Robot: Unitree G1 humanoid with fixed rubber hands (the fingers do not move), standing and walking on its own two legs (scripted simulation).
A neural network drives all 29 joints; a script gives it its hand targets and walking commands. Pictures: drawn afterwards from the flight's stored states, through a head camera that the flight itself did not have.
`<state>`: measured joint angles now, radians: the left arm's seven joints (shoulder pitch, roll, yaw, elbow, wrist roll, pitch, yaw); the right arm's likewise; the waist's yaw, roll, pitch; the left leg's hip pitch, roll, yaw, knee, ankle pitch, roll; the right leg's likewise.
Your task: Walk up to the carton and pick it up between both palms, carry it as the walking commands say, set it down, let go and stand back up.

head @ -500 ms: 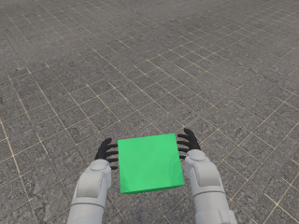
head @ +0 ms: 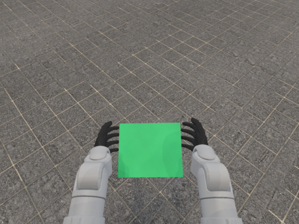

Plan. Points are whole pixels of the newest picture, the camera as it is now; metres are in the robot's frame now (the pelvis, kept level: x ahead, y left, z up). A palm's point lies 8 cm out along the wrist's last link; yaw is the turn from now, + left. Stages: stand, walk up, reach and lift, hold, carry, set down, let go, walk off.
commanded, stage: carry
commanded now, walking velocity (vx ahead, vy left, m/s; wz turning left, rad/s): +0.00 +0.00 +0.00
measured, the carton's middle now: (150, 151) +0.35 -0.03 -0.07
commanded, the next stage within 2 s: none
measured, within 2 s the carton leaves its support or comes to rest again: neither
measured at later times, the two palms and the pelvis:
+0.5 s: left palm (109, 79) +0.63 +0.11 +0.00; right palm (174, 69) +0.65 -0.14 +0.02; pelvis +0.32 -0.02 -0.01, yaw +2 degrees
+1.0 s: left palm (111, 21) +1.06 +0.12 +0.01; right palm (159, 14) +1.06 -0.13 +0.03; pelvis +0.74 +0.00 -0.01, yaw +1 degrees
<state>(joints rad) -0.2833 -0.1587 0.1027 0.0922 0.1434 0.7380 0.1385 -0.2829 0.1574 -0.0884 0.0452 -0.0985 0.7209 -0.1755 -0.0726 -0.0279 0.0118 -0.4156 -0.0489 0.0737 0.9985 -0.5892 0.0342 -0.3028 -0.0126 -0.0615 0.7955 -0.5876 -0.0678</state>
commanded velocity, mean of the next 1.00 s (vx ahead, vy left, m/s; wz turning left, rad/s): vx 0.00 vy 0.00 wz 0.00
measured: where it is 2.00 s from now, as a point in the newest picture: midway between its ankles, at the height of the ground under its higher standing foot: (128, 98)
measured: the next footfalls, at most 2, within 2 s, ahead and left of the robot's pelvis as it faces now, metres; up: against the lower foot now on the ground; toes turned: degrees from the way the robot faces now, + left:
left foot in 0.14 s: +0.08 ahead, +0.07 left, +0.00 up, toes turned +3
right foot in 0.32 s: +0.22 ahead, -0.10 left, +0.00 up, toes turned -5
